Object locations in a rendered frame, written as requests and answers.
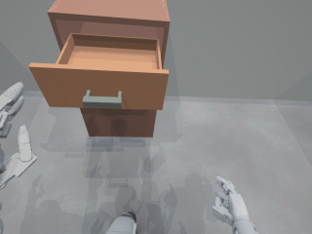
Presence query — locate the cabinet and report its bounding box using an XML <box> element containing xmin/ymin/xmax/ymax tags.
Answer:
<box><xmin>47</xmin><ymin>0</ymin><xmax>170</xmax><ymax>137</ymax></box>

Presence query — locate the drawer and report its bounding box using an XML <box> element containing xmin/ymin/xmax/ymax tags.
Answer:
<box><xmin>28</xmin><ymin>32</ymin><xmax>170</xmax><ymax>110</ymax></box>

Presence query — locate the left robot shin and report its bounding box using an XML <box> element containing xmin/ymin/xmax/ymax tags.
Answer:
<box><xmin>120</xmin><ymin>213</ymin><xmax>134</xmax><ymax>220</ymax></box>

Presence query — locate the left robot foot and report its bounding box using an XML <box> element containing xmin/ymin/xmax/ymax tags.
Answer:
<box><xmin>127</xmin><ymin>212</ymin><xmax>137</xmax><ymax>223</ymax></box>

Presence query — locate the handle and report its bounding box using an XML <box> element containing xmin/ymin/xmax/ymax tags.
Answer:
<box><xmin>82</xmin><ymin>90</ymin><xmax>122</xmax><ymax>108</ymax></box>

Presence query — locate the robot right forearm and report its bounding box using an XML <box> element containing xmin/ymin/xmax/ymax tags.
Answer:
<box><xmin>232</xmin><ymin>219</ymin><xmax>259</xmax><ymax>234</ymax></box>

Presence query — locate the robot left hand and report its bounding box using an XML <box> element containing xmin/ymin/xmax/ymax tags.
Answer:
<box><xmin>0</xmin><ymin>82</ymin><xmax>37</xmax><ymax>190</ymax></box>

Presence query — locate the robot right hand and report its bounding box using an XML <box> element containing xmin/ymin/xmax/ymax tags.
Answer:
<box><xmin>213</xmin><ymin>175</ymin><xmax>251</xmax><ymax>227</ymax></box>

